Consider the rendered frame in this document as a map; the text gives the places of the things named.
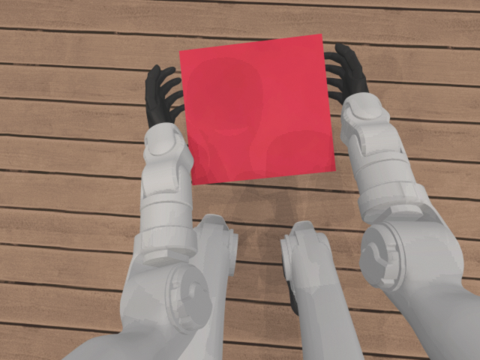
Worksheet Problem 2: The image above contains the robot left forearm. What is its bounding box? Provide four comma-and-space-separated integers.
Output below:
120, 122, 198, 316

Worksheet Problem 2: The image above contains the robot right upper arm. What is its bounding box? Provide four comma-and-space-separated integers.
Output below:
359, 221, 480, 360

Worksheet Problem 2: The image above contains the robot left upper arm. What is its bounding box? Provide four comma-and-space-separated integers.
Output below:
62, 262, 212, 360

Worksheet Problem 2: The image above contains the left robot shin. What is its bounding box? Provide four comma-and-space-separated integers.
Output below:
193, 214, 230, 239

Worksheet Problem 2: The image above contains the right robot thigh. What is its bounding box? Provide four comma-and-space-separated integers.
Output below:
280, 229, 365, 360

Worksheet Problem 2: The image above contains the robot right hand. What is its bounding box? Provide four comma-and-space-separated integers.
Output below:
324, 43, 369, 106

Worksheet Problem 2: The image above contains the robot right forearm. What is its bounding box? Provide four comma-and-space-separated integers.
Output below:
340, 92, 464, 276

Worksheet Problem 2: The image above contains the robot left hand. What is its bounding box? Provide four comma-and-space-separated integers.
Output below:
145, 64, 185, 129

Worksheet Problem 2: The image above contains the carton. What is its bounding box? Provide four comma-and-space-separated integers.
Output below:
179, 34, 336, 185

